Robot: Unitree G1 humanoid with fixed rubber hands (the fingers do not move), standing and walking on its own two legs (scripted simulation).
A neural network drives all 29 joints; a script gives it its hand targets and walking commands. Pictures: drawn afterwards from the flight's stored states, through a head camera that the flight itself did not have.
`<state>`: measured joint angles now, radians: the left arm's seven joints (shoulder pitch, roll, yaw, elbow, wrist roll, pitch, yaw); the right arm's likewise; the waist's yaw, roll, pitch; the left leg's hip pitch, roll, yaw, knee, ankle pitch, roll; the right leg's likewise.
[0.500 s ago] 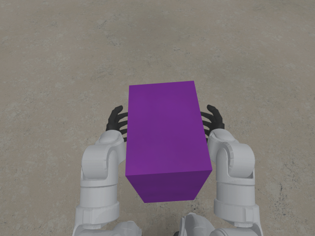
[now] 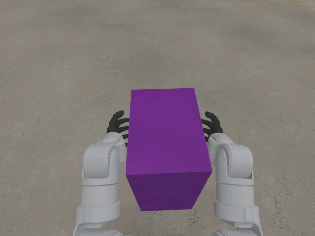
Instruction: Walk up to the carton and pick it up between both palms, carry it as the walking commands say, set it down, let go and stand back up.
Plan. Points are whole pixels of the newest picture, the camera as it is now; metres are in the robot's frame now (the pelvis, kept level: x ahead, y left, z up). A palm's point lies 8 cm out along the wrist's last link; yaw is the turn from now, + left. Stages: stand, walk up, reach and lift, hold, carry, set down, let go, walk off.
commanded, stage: carry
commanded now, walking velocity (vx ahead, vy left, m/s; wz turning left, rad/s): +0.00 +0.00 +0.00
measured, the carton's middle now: (164, 156) +0.30 +0.01 +0.06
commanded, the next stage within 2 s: hold in 1.76 s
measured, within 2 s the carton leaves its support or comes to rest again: neither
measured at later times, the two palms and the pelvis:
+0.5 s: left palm (108, 151) +0.26 +0.15 +0.11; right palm (210, 151) +0.28 -0.09 +0.12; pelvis -0.03 +0.01 +0.00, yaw +1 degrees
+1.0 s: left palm (117, 147) +0.28 +0.13 +0.11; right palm (215, 149) +0.30 -0.11 +0.11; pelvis -0.02 -0.01 +0.00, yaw +1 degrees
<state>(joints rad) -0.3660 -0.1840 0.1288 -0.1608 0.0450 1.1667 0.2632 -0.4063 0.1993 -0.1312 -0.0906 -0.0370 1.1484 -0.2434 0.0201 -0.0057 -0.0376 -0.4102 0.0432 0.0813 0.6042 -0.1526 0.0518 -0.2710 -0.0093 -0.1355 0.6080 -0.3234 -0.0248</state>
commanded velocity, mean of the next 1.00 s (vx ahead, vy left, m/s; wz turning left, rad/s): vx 0.00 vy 0.00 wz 0.00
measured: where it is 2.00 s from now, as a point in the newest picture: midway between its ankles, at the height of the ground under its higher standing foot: outside the picture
